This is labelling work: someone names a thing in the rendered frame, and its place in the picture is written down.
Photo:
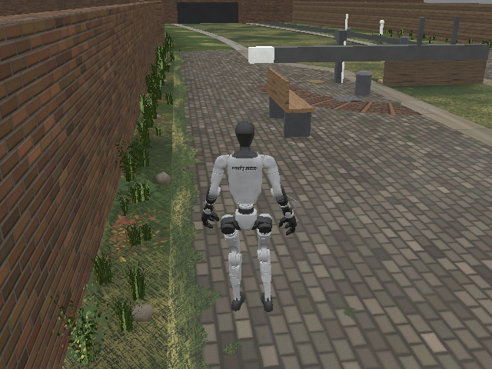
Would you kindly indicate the robot right upper arm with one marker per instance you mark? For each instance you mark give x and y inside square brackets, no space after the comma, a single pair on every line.
[273,175]

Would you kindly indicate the right robot forearm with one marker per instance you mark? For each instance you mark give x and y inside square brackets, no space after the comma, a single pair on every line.
[284,204]

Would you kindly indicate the right robot hand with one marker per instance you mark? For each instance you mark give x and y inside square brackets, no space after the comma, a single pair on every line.
[291,223]

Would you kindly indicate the left robot forearm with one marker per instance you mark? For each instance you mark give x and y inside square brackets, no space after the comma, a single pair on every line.
[209,202]

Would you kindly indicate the left robot shin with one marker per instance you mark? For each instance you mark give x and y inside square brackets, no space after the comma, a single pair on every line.
[235,278]

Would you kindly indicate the robot left upper arm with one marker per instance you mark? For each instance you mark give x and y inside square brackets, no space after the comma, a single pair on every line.
[221,162]

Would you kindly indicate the left robot hand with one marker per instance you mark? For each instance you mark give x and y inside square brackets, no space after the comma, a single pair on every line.
[211,217]

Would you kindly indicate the left robot thigh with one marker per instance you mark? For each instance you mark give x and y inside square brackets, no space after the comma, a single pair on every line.
[231,235]

